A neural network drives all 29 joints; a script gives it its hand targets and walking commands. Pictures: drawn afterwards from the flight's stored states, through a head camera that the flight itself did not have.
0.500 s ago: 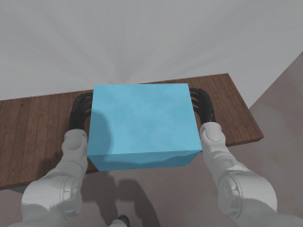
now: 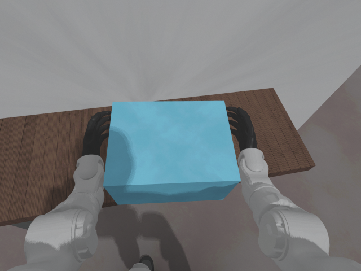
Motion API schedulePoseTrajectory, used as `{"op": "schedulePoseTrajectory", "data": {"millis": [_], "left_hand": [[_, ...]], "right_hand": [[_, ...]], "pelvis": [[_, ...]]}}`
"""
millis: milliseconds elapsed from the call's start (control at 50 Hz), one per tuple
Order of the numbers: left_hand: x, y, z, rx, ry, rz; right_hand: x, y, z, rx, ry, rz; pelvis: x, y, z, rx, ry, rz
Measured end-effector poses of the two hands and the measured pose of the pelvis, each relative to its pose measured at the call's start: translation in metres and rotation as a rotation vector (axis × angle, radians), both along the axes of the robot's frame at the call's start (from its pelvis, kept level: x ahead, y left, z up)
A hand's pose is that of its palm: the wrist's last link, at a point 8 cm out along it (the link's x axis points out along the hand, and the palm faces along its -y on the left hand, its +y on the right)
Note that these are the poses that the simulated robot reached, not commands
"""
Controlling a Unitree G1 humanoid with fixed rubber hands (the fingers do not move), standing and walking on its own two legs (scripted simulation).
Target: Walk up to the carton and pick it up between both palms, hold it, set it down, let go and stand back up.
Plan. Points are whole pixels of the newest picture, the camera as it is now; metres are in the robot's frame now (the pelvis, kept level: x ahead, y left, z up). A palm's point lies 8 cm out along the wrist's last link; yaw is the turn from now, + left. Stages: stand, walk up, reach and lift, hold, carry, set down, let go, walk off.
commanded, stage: reach and lift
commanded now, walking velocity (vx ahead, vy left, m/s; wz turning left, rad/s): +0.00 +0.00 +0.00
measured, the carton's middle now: (170, 153) +0.39 +0.04 -0.02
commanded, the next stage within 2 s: none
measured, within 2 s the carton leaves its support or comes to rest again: leaves its support in 0.92 s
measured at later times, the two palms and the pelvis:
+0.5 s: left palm (92, 149) +0.38 +0.21 +0.00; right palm (248, 144) +0.40 -0.14 +0.02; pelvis +0.00 +0.00 +0.00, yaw +1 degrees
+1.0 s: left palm (82, 155) +0.36 +0.23 +0.01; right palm (244, 145) +0.39 -0.12 +0.04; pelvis -0.01 +0.01 +0.01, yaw +2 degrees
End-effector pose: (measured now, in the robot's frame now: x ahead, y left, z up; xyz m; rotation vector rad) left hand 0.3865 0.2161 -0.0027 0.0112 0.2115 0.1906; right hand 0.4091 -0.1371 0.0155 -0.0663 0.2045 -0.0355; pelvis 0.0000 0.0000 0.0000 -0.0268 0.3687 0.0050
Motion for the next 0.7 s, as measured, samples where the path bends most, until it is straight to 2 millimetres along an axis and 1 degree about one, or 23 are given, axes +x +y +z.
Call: {"op": "schedulePoseTrajectory", "data": {"millis": [340,540,700], "left_hand": [[-0.004,-0.001,0.003,-0.001,-0.038,0.002],[-0.008,-0.002,0.008,0.005,-0.081,-0.003],[-0.013,-0.002,0.006,0.006,-0.066,-0.009]], "right_hand": [[-0.004,0.0,0.003,-0.028,-0.047,0.002],[-0.012,-0.002,0.006,-0.047,-0.094,-0.005],[-0.019,-0.001,0.005,-0.053,-0.081,-0.012]], "pelvis": [[0.001,-0.002,0.001,-0.004,0.018,0.01],[-0.003,-0.001,0.003,-0.011,0.021,0.019],[-0.005,0.002,0.005,-0.013,0.02,0.019]]}}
